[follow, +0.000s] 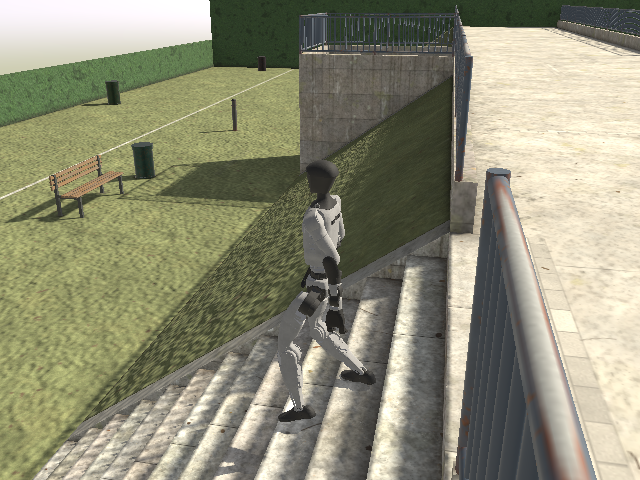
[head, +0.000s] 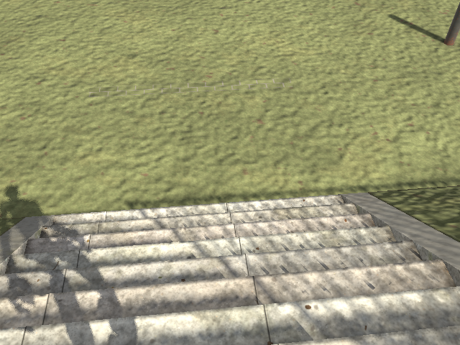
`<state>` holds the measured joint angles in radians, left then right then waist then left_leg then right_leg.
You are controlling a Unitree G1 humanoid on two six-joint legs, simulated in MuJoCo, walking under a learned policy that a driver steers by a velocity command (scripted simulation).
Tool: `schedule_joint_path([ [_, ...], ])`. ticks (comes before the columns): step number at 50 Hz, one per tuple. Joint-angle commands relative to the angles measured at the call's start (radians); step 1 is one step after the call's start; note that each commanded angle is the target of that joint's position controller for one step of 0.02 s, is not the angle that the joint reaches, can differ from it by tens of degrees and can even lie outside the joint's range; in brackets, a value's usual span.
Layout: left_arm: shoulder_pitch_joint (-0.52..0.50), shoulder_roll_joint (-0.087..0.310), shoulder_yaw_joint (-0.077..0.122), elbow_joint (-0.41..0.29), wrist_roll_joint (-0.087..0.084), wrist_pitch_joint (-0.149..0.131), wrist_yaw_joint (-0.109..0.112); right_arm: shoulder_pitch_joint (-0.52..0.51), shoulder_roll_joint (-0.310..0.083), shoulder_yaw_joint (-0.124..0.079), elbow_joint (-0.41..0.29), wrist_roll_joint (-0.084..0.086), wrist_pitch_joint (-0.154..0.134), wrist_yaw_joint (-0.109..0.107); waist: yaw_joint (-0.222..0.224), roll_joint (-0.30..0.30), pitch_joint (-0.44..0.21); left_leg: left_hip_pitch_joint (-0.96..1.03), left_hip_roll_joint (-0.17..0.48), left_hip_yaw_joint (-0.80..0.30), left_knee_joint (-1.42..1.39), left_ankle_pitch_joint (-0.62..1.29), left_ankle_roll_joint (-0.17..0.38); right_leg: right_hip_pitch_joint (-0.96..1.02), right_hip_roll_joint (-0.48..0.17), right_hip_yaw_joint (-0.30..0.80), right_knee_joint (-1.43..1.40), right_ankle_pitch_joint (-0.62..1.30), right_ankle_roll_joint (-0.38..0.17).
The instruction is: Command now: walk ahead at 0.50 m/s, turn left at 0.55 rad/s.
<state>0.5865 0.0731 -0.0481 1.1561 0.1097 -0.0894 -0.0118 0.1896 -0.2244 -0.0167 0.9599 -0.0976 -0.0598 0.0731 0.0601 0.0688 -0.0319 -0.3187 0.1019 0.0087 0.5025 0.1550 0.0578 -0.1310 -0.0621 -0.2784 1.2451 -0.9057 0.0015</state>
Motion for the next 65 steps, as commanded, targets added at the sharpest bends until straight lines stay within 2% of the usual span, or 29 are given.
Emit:
schedule_joint_path([
  [1,-0.085,0.299,0.083,-0.031,0.010,0.046,-0.053,0.539,-0.181,-0.089,0.195,-0.018,-0.022,-0.029,-0.290,0.123,0.081,0.527,-0.048,0.114,-0.338,0.248,0.084,-0.304,-0.044,0.149,0.502,0.706,-0.070],
  [2,0.035,0.143,0.073,-0.037,-0.002,0.041,-0.110,0.666,-0.287,-0.114,0.246,-0.033,-0.028,-0.041,-0.199,0.235,-0.129,0.904,0.097,-0.119,0.073,0.982,0.264,-0.677,0.088,0.161,0.888,0.091,-0.015],
  [3,-0.136,0.105,0.069,-0.167,-0.033,0.009,-0.125,0.767,-0.334,-0.134,0.279,-0.040,-0.049,-0.049,-0.259,0.119,-0.219,1.086,0.166,-0.229,0.157,1.129,0.320,-0.883,0.115,0.216,0.932,0.085,-0.007],
  [5,-0.471,0.172,0.080,-0.371,-0.084,-0.035,-0.085,0.519,-0.142,-0.085,0.229,0.020,-0.057,-0.033,-0.225,-0.093,-0.019,0.853,0.248,-0.341,0.090,0.333,0.284,-1.189,-0.003,0.325,0.558,0.200,-0.024],
  [7,-0.359,0.129,0.061,-0.313,-0.027,-0.033,-0.035,0.239,0.042,0.001,0.125,-0.005,-0.047,-0.011,-0.054,-0.143,0.189,0.178,0.209,-0.271,0.011,-0.016,0.221,-0.934,-0.127,0.441,0.116,0.572,-0.101],
  [8,-0.290,0.145,0.069,-0.248,-0.013,-0.028,-0.024,0.156,0.055,0.018,0.059,0.028,-0.045,-0.019,-0.036,-0.132,0.230,-0.199,0.129,-0.172,-0.042,0.018,0.221,-0.619,-0.115,0.368,-0.189,0.858,-0.094],
  [10,-0.212,0.083,0.034,-0.232,-0.003,-0.006,-0.064,0.155,-0.033,0.013,0.044,-0.005,-0.059,-0.017,0.025,0.070,0.110,-0.547,-0.028,-0.110,0.070,-0.097,0.207,-0.184,-0.012,0.222,-0.044,1.094,-0.051],
  [11,-0.242,0.078,0.021,-0.246,-0.010,-0.006,-0.069,0.195,0.023,0.034,0.058,-0.022,-0.071,-0.032,0.004,-0.036,0.116,-0.518,-0.019,-0.182,0.158,-0.215,0.178,-0.265,-0.079,0.354,-0.160,1.291,-0.026],
  [13,-0.281,0.162,0.018,-0.264,-0.009,-0.007,-0.057,0.254,-0.025,0.028,0.019,-0.002,-0.100,-0.073,-0.082,-0.135,0.094,-0.544,-0.151,-0.109,0.321,-0.571,0.116,-0.139,-0.027,0.310,-0.554,1.604,-0.003],
  [19,-0.223,0.320,0.075,-0.266,-0.026,0.019,-0.046,0.363,-0.165,0.010,-0.008,0.001,-0.026,0.009,-0.020,-0.093,0.078,-0.147,-0.111,-0.433,0.751,-0.456,0.142,0.108,-0.040,0.272,-1.063,1.297,-0.077],
  [20,0.059,0.400,0.119,-0.189,-0.033,-0.010,-0.039,0.355,-0.118,0.027,-0.041,-0.015,-0.026,0.046,0.064,-0.120,-0.057,-0.297,-0.139,-0.413,1.048,-0.228,0.076,0.441,-0.122,0.315,-0.911,1.375,-0.179],
  [21,0.116,0.466,0.137,-0.193,-0.025,-0.005,-0.059,0.648,0.092,0.045,0.032,0.029,-0.036,0.065,-0.058,-0.385,-0.332,-0.673,-0.270,-0.183,1.626,-0.985,0.001,0.858,-0.331,0.393,-0.451,2.222,-0.427],
  [22,0.098,0.469,0.137,-0.205,0.022,0.013,-0.080,0.586,-0.007,0.034,-0.032,0.085,-0.024,0.069,-0.008,-0.236,-0.285,-0.907,-0.252,-0.132,1.805,-0.950,-0.013,0.790,-0.437,0.537,-0.482,2.292,-0.473],
  [23,0.031,0.460,0.146,-0.210,0.028,0.031,-0.073,0.354,-0.072,0.018,-0.139,0.098,-0.010,0.045,0.052,-0.186,-0.155,-1.084,-0.197,-0.117,1.794,-0.866,-0.049,0.606,-0.502,0.689,-0.624,1.786,-0.461],
  [25,-0.095,0.219,0.066,-0.186,0.023,0.027,-0.067,0.302,-0.009,0.040,-0.110,0.061,0.007,0.010,-0.067,0.006,0.076,-0.937,-0.030,-0.205,1.437,-0.503,0.003,0.075,-0.383,0.535,-0.784,1.111,-0.315],
  [27,-0.105,0.074,0.021,-0.140,0.016,-0.019,-0.021,0.358,0.044,0.048,-0.080,0.023,0.018,0.039,-0.156,-0.091,0.204,-0.779,0.036,-0.166,1.179,-0.197,0.057,-0.265,-0.211,0.360,-0.839,0.960,-0.168],
  [30,-0.048,0.143,0.010,-0.082,0.010,-0.070,0.011,0.194,-0.005,0.023,-0.072,0.034,0.013,0.083,-0.052,-0.148,0.157,-0.564,0.005,-0.070,0.802,0.119,0.033,-0.449,-0.172,0.278,-0.891,0.754,-0.210],
  [32,-0.021,0.228,0.024,-0.049,0.026,-0.066,0.001,0.259,-0.021,0.019,-0.044,0.019,0.001,0.075,-0.106,-0.136,0.115,-0.656,-0.013,-0.150,0.876,0.085,0.023,-0.328,-0.223,0.367,-0.807,0.912,-0.226],
  [36,0.197,0.132,-0.009,0.069,0.020,-0.061,0.025,0.048,-0.001,0.045,-0.089,0.003,-0.014,0.011,0.011,-0.121,0.145,-1.073,0.004,-0.262,0.479,0.255,0.010,0.175,-0.286,0.503,-0.713,0.867,-0.270],
  [39,0.122,0.072,-0.042,0.012,0.026,-0.044,-0.001,-0.046,-0.002,0.057,-0.088,-0.008,0.001,0.034,-0.017,-0.130,0.149,-0.418,-0.014,-0.024,0.357,0.487,0.014,-0.368,-0.152,0.281,-0.724,0.621,-0.232],
  [47,0.235,0.181,0.029,0.048,-0.011,0.007,0.035,-0.321,0.018,0.072,-0.161,-0.019,0.026,0.029,0.125,-0.122,0.236,-0.325,0.000,0.009,-0.156,0.113,-0.011,0.063,-0.206,0.384,-0.509,0.794,-0.205],
  [50,0.097,0.196,0.045,0.020,-0.007,0.038,-0.018,0.085,-0.082,0.012,0.027,-0.010,0.005,0.006,-0.048,-0.016,0.117,0.166,0.011,0.039,-0.389,0.362,0.026,-0.065,-0.125,0.303,-0.121,0.813,-0.128],
  [52,0.169,0.135,0.046,0.018,0.005,0.063,-0.104,0.623,-0.252,-0.065,0.171,-0.026,0.002,-0.006,-0.206,0.234,-0.247,1.113,0.151,-0.055,0.022,0.921,0.219,-0.611,0.070,0.222,0.646,0.099,-0.001],
  [53,0.111,0.134,0.057,-0.048,-0.027,0.040,-0.131,0.651,-0.310,-0.093,0.182,-0.007,0.007,-0.006,-0.208,0.126,-0.383,1.240,0.248,-0.112,0.198,1.051,0.275,-0.733,0.082,0.286,0.777,0.053,-0.002],
  [55,-0.136,0.182,0.057,-0.193,-0.075,0.000,-0.109,0.446,-0.216,-0.080,0.145,0.012,0.013,0.000,-0.184,-0.019,-0.208,0.920,0.306,-0.127,0.085,0.624,0.291,-0.923,-0.016,0.273,0.668,0.100,-0.023],
  [58,-0.166,0.130,0.057,-0.181,-0.031,-0.019,-0.037,0.216,0.027,0.005,0.066,-0.014,-0.016,-0.004,-0.016,-0.102,0.141,0.061,0.203,-0.124,-0.103,0.107,0.228,-0.650,-0.122,0.387,0.095,0.620,-0.108],
  [59,-0.101,0.153,0.091,-0.134,-0.101,0.045,0.016,0.153,-0.089,-0.032,0.061,0.150,-0.014,-0.064,0.044,0.001,0.162,-0.026,0.180,-0.119,-0.113,0.197,0.201,-0.537,-0.041,0.316,-0.112,0.748,-0.024],
  [61,-0.017,0.120,0.088,-0.085,-0.079,0.110,0.032,0.166,-0.145,-0.045,0.055,0.131,-0.009,-0.092,0.068,0.037,0.052,-0.146,0.160,-0.082,-0.040,0.338,0.201,-0.310,0.004,0.250,-0.058,0.885,-0.009],
  [65,-0.296,0.161,0.102,-0.187,-0.080,0.072,0.006,0.147,-0.014,-0.015,0.072,0.137,-0.029,-0.108,0.029,-0.007,0.091,-0.271,0.020,-0.034,0.094,-0.480,0.091,-0.225,0.006,0.302,-0.471,1.522,-0.044],
])
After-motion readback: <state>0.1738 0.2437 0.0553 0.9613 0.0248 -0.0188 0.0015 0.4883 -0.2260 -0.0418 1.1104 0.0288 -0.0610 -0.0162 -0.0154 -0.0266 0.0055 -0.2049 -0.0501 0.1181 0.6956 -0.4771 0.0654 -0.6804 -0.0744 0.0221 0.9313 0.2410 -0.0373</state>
